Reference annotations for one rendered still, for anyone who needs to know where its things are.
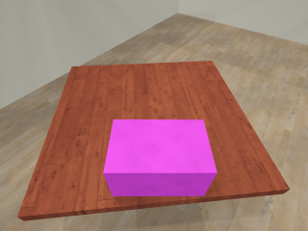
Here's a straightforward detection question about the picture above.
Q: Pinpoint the carton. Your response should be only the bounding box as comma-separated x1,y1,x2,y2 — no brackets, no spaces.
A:
103,119,218,196

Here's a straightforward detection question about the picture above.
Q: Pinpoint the table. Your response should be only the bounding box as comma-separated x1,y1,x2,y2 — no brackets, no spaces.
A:
17,61,290,221

